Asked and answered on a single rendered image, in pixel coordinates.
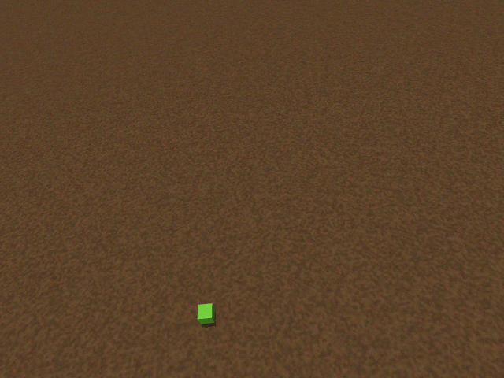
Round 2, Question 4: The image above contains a cube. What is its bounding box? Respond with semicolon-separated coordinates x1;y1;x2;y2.
198;303;215;324

